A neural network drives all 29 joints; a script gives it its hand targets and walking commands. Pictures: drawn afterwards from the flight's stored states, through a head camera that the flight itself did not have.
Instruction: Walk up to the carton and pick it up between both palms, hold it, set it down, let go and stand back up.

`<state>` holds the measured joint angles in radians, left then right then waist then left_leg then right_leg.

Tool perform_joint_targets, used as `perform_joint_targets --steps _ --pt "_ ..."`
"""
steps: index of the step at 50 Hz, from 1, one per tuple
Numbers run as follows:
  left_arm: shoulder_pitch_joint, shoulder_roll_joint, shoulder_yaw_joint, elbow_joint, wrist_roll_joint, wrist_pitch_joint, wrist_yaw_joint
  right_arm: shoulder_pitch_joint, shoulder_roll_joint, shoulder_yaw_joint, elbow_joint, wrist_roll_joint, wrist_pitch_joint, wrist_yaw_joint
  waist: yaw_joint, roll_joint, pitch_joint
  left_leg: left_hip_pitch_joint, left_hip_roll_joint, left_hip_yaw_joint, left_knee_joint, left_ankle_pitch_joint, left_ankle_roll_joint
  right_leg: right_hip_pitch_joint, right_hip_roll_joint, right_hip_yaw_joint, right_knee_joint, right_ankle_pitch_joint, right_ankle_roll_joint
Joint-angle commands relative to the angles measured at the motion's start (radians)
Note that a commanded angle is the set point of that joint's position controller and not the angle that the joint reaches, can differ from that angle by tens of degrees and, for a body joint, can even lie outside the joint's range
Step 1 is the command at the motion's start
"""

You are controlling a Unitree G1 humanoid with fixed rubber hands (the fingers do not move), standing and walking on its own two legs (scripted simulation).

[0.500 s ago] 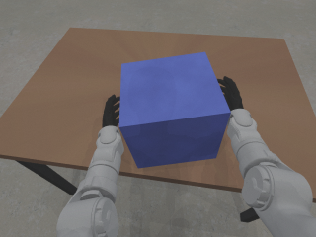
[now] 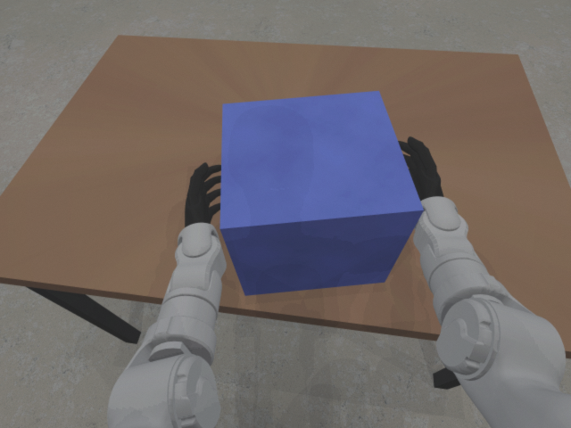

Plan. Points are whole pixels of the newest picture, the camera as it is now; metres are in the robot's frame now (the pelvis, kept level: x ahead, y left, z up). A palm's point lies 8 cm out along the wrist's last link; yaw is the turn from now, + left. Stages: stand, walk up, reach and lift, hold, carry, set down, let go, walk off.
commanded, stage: set down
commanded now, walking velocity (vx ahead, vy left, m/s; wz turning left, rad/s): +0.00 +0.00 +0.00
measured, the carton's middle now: (308, 198) +0.46 +0.04 +0.01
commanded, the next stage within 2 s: none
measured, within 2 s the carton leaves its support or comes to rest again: neither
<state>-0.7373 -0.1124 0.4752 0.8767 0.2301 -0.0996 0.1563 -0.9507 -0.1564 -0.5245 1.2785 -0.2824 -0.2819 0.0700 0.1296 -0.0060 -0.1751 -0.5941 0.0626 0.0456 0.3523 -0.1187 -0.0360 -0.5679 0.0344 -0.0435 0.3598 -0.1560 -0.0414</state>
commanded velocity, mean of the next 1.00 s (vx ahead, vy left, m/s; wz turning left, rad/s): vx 0.00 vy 0.00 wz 0.00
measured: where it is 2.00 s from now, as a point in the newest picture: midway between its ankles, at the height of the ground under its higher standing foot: outside the picture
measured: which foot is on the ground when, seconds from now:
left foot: down 0.00-1.00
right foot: down 0.00-1.00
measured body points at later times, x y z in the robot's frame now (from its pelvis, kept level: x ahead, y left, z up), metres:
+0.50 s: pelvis +0.00 +0.00 +0.00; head +0.10 -0.01 +0.44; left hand +0.41 +0.20 +0.03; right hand +0.49 -0.13 +0.05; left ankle +0.00 +0.14 -0.74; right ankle -0.01 -0.09 -0.74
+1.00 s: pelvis -0.03 +0.00 -0.01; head +0.08 -0.03 +0.42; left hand +0.42 +0.23 +0.09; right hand +0.51 -0.20 +0.12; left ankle +0.00 +0.14 -0.74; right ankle -0.01 -0.09 -0.74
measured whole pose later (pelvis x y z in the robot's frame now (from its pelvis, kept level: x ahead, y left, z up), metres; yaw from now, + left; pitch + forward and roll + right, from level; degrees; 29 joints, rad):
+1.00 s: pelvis -0.03 +0.00 -0.01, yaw -2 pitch +26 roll -1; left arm -0.93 0.18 0.07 0.93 -0.25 0.09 0.22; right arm -1.19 -0.57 0.22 1.31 0.49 -0.03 0.13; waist 0.21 0.03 -0.27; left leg -0.80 0.10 0.05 0.49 -0.14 -0.04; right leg -0.76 0.06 -0.04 0.45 -0.14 -0.05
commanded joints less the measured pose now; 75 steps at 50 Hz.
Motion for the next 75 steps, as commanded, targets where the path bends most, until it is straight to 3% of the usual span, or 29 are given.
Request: perform_joint_targets --steps 1,6,13,14,16,17,20,21,22,24,26,30,35,40,47,54,61,66,70,75 --pt "-0.626 -0.381 -0.246 -0.069 0.032 -0.057 -0.104 -0.567 0.439 0.21 -0.061 -0.078 -0.057 0.152 0.018 -0.133 -0.735 0.193 -0.041 0.096 0.021 0.295 0.038 0.534 -0.028 -0.031 0.089 0.587 0.093" --pt "-0.605 -0.339 -0.235 -0.057 0.024 -0.072 -0.102 -0.556 0.402 0.23 -0.06 -0.06 -0.055 0.14 0.024 -0.147 -0.731 0.185 -0.043 0.099 0.022 0.317 0.038 0.548 -0.023 -0.025 0.097 0.625 0.097" --pt "-0.61 -0.309 -0.237 -0.084 0.023 -0.069 -0.082 -0.562 0.332 0.194 -0.065 -0.046 -0.042 0.129 0.017 -0.101 -0.733 0.271 -0.039 0.098 0.047 0.373 0.012 0.437 -0.005 -0.039 0.062 0.533 0.075" --pt "-0.595 -0.261 -0.229 -0.084 0.018 -0.067 -0.072 -0.55 0.267 0.192 -0.06 -0.032 -0.038 0.125 0.022 -0.097 -0.755 0.291 -0.039 0.1 0.056 0.398 0.007 0.43 0.002 -0.039 0.064 0.54 0.07" --pt "-0.599 -0.281 -0.224 -0.112 0.022 -0.065 -0.072 -0.561 0.29 0.195 -0.075 -0.034 -0.027 0.122 0.016 -0.11 -0.756 0.292 -0.042 0.102 0.059 0.406 0.009 0.429 0.003 -0.039 0.058 0.541 0.074" --pt "-0.587 -0.204 -0.223 -0.105 0.008 -0.063 -0.06 -0.555 0.196 0.196 -0.078 -0.008 -0.026 0.115 0.022 -0.091 -0.786 0.295 -0.042 0.104 0.067 0.429 0.003 0.429 0.004 -0.033 0.069 0.567 0.071" --pt "-0.592 -0.155 -0.203 -0.128 -0.011 -0.07 -0.044 -0.587 0.155 0.211 -0.124 0.028 -0.017 0.097 0.029 -0.11 -0.796 0.241 -0.052 0.108 0.069 0.414 0.009 0.461 0.002 -0.018 0.075 0.584 0.08" --pt "-0.564 0.175 -0.244 -0.172 -0.049 -0.061 0.022 -0.514 -0.365 0.198 -0.173 0.141 -0.032 0.051 0.004 -0.013 -0.971 0.349 -0.038 0.083 0.094 0.47 -0.042 0.39 0.033 -0.036 0.087 0.659 0.049" --pt "-0.584 0.161 -0.264 -0.244 -0.095 -0.049 0.077 -0.626 -0.361 0.287 -0.234 0.263 -0.012 0.022 0.021 -0.009 -0.976 0.376 -0.045 0.068 0.149 0.543 -0.053 0.336 0.055 -0.018 0.063 0.644 0.031" --pt "-0.585 0.177 -0.328 -0.256 -0.177 0.002 0.102 -0.634 -0.356 0.368 -0.215 0.355 0.037 0.006 0.013 -0.024 -0.949 0.388 -0.04 0.059 0.174 0.52 -0.053 0.298 0.062 -0.011 0.057 0.616 0.022" --pt "-0.6 0.228 -0.362 -0.211 -0.283 0.037 0.102 -0.657 -0.385 0.423 -0.198 0.42 0.073 0.009 -0.002 -0.096 -0.97 0.338 -0.029 0.061 0.181 0.452 -0.038 0.29 0.056 0.007 0.065 0.608 0.018" --pt "-0.63 0.336 -0.341 -0.113 -0.344 0.055 0.083 -0.703 -0.434 0.525 -0.18 0.532 0.114 0.01 0.039 -0.187 -0.926 0.119 -0.036 0.058 0.142 0.343 -0.011 0.505 0.022 0.043 0.134 0.672 0.069" --pt "-0.66 0.398 -0.315 -0.065 -0.342 0.051 0.061 -0.702 -0.48 0.631 -0.087 0.656 0.122 0.029 0.084 -0.164 -0.915 0.053 -0.034 0.064 0.126 0.342 -0.011 0.526 0.013 0.058 0.171 0.703 0.093" --pt "-0.722 0.435 -0.351 -0.155 -0.399 0.076 0.069 -0.757 -0.535 0.698 -0.125 0.758 0.133 0.055 0.088 -0.126 -0.97 0.108 -0.035 0.056 0.16 0.372 -0.015 0.456 0.032 0.043 0.169 0.64 0.078" --pt "-0.769 0.5 -0.389 -0.197 -0.501 0.154 0.057 -0.819 -0.584 0.712 -0.192 0.783 0.213 0.068 0.052 -0.194 -0.961 0.077 -0.048 0.03 0.16 0.288 0.004 0.422 0.041 0.036 0.163 0.574 0.068" --pt "-0.792 0.562 -0.368 -0.276 -0.52 0.261 0.06 -0.85 -0.634 0.674 -0.274 0.774 0.294 0.061 0.033 -0.213 -1.016 0.068 -0.058 0.012 0.151 0.281 0.009 0.458 0.033 0.045 0.17 0.602 0.079" --pt "-0.714 0.532 -0.312 -0.329 -0.452 0.38 0.047 -0.775 -0.647 0.65 -0.269 0.762 0.363 0.056 0.016 -0.178 -0.925 0.14 -0.056 0.0 0.115 0.304 0.001 0.498 0.028 0.046 0.148 0.602 0.096" --pt "-0.559 0.46 -0.283 -0.374 -0.37 0.403 0.016 -0.619 -0.614 0.65 -0.241 0.761 0.356 0.061 0.007 -0.121 -0.802 0.197 -0.057 0.0 0.076 0.305 -0.005 0.534 0.024 0.048 0.116 0.576 0.099" --pt "-0.512 0.439 -0.289 -0.485 -0.347 0.374 0.013 -0.555 -0.606 0.611 -0.334 0.746 0.313 0.067 -0.002 -0.081 -0.752 0.223 -0.062 0.0 0.061 0.278 -0.004 0.525 0.022 0.042 0.097 0.498 0.095" --pt "-0.531 0.423 -0.335 -0.627 -0.384 0.326 0.048 -0.531 -0.615 0.551 -0.463 0.71 0.27 0.079 -0.024 -0.065 -0.733 0.27 -0.062 -0.007 0.07 0.196 0.013 0.415 0.028 0.03 0.074 0.326 0.082"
